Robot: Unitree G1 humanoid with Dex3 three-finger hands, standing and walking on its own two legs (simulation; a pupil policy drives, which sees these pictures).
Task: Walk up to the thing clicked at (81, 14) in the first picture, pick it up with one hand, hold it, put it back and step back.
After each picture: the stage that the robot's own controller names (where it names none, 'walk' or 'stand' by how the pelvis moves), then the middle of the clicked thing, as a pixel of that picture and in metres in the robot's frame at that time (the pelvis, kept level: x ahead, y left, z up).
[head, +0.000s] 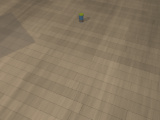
stand; (81, 17) +1.88 +0.02 -0.72
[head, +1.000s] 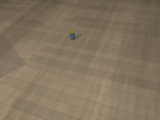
walk; (72, 35) +1.73 +0.26 -0.70
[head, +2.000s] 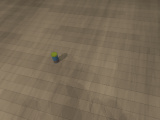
walk; (55, 57) +1.12 +0.39 -0.72
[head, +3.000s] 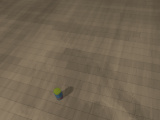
walk; (58, 94) +0.71 +0.30 -0.72
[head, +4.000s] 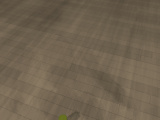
walk; out of the picture +0.48 +0.19 -0.71
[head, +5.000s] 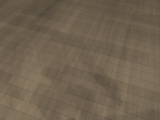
stand; out of the picture +0.40 +0.18 -0.71
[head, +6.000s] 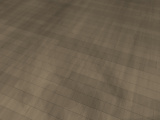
stand; out of the picture +0.37 +0.17 -0.72
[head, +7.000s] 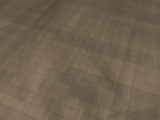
stand; out of the picture +0.36 +0.18 -0.72
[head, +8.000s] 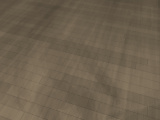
stand; out of the picture +0.35 +0.20 -0.72
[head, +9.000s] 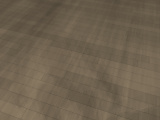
stand; out of the picture +0.36 +0.19 -0.73
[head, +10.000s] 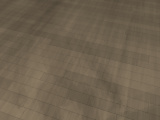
stand; out of the picture +0.35 +0.20 -0.73
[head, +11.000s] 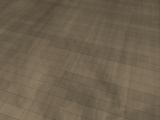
go down; out of the picture +0.36 +0.19 -0.73
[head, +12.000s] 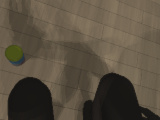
go down; (15, 56) +0.44 +0.23 -0.30
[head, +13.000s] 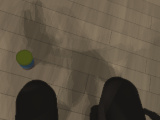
approach; (26, 60) +0.43 +0.22 -0.31
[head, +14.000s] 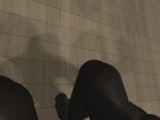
close in; out of the picture +0.42 +0.27 -0.22
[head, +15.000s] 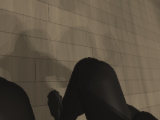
close; out of the picture +0.42 +0.28 -0.22
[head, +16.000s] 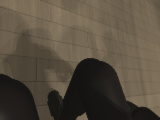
lift; out of the picture +0.39 +0.26 -0.23
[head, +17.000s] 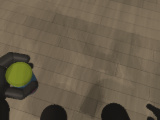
lift; (24, 80) +0.33 +0.20 +0.00
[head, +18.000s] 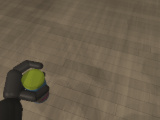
hold; (36, 87) +0.33 +0.17 +0.02
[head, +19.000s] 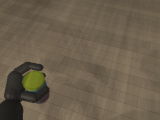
hold; (37, 88) +0.33 +0.17 +0.00
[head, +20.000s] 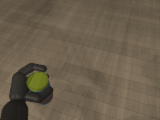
crouch; (41, 89) +0.33 +0.16 +0.01
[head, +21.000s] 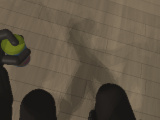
crouch; (17, 51) +0.44 +0.20 -0.10
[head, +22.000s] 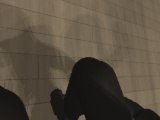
lower; out of the picture +0.43 +0.28 -0.23
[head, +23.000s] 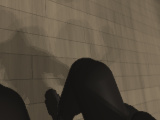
lower; out of the picture +0.43 +0.29 -0.23
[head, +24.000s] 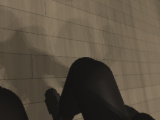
lower; out of the picture +0.44 +0.29 -0.23
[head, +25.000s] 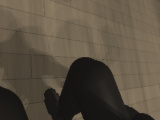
lower; out of the picture +0.44 +0.29 -0.23
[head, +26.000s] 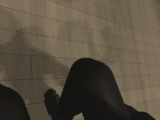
loosen; out of the picture +0.44 +0.28 -0.23
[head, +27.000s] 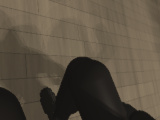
withdraw; out of the picture +0.43 +0.28 -0.24
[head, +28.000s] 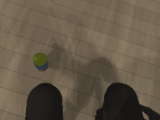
walk; (40, 62) +0.46 +0.20 -0.35
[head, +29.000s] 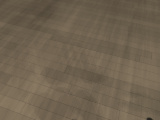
stand; out of the picture +0.39 +0.15 -0.66
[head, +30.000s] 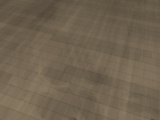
stand; out of the picture +0.40 +0.17 -0.67
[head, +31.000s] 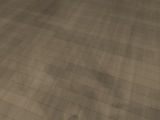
stand; out of the picture +0.40 +0.16 -0.68
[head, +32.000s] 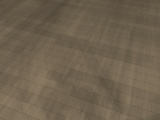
walk; out of the picture +0.41 +0.17 -0.72
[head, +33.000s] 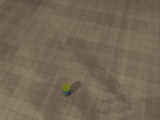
walk; (66, 90) +0.59 +0.14 -0.70
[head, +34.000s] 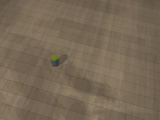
walk; (54, 60) +0.85 +0.21 -0.71
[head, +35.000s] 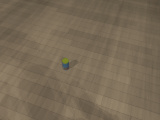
stand; (65, 64) +1.00 +0.17 -0.71
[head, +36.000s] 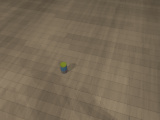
stand; (63, 67) +1.01 +0.21 -0.73
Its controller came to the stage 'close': yes
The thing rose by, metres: 0.71
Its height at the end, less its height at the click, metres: +0.00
